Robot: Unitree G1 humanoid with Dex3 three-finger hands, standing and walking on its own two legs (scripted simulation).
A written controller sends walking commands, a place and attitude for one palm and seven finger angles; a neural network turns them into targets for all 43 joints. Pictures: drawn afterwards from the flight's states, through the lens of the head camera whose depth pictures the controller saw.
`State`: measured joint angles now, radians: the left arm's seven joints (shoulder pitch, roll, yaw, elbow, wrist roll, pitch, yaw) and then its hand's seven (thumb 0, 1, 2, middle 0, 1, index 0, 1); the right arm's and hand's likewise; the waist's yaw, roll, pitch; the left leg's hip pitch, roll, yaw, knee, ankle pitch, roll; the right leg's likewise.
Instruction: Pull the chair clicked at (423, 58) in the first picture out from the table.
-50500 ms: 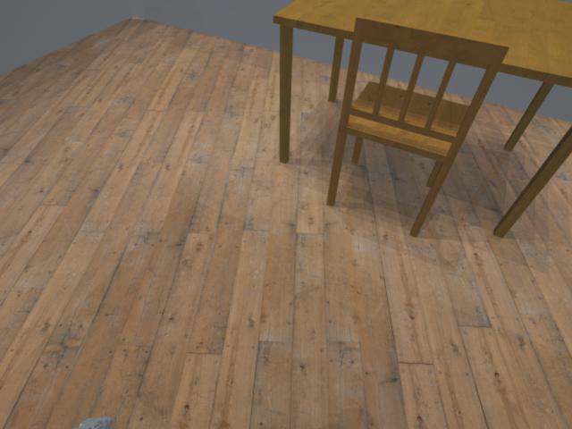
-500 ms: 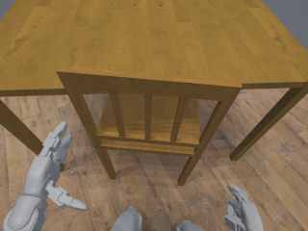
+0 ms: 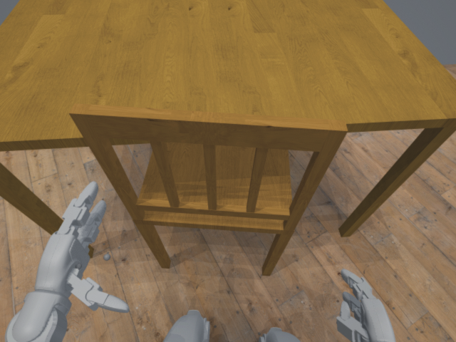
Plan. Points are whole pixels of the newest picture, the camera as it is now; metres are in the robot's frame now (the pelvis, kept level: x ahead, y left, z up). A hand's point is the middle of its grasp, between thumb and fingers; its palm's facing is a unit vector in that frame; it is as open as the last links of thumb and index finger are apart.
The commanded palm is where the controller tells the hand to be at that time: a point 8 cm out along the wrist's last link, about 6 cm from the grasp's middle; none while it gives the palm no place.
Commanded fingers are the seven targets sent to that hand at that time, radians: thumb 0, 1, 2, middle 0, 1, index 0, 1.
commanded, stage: aim the fingers beside a spindle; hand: left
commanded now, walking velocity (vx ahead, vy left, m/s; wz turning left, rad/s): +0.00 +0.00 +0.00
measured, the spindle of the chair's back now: (211, 179) +0.44 +0.06 -0.02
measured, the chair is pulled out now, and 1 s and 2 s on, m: -0.08 -0.08 -0.08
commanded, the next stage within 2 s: none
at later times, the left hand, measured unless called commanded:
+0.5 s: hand (126, 254) +0.25 +0.18 +0.03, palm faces -0.04 -1.00 -0.05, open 16.9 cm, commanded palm +0.23 +0.23 +0.03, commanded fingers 0.00 -0.50 0.30 -0.06 -0.08 -0.06 -0.08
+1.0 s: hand (154, 250) +0.27 +0.14 +0.01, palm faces -0.07 -1.00 -0.04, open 16.9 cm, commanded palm +0.25 +0.19 +0.01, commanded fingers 0.00 -0.50 0.30 -0.06 -0.08 -0.06 -0.08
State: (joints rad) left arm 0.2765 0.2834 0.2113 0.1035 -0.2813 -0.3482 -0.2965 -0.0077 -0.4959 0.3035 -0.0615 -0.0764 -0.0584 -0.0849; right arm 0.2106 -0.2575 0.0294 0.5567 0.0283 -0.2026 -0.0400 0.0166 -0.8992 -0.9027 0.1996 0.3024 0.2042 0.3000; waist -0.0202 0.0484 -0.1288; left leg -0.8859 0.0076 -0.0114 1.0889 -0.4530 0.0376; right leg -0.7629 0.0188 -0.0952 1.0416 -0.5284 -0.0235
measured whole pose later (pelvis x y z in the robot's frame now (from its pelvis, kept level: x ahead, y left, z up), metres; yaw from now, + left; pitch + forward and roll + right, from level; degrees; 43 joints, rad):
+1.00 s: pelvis -0.01 -0.01 -0.03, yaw -1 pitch +18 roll -2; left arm 0.16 0.21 0.07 0.15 -0.20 -0.39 -0.17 -0.01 -0.50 0.30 -0.06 -0.08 -0.06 -0.08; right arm 0.20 -0.26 0.03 0.53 0.01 -0.15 -0.02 0.02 -0.90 -0.90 0.20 0.30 0.20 0.30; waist -0.02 0.05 -0.16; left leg -1.03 0.01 0.00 1.20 -0.49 0.03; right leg -0.92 0.02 -0.09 1.19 -0.58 -0.04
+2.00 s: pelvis -0.01 -0.01 -0.04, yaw -1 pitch +20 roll -2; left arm 0.05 0.19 0.03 0.22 -0.16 -0.41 -0.09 -0.01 -0.50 0.30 -0.06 -0.08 -0.06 -0.08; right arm 0.18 -0.25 0.02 0.52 0.01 -0.06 0.00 0.01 -0.90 -0.90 0.20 0.30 0.20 0.30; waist -0.03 0.04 -0.16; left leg -1.13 0.02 -0.01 1.28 -0.51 0.03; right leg -1.02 0.02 -0.09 1.27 -0.61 -0.04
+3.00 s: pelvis -0.02 -0.01 -0.04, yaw +0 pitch +21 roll -3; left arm -0.24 0.19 0.05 0.51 -0.12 -0.45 -0.05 -0.01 -0.50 0.30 -0.06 -0.08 -0.06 -0.10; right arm 0.19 -0.26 0.03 0.60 0.01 -0.05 -0.01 0.01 -0.90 -0.90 0.20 0.30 0.20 0.30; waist -0.03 0.05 -0.15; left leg -1.17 0.01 -0.02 1.29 -0.49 0.03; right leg -1.05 0.01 -0.11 1.27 -0.58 -0.04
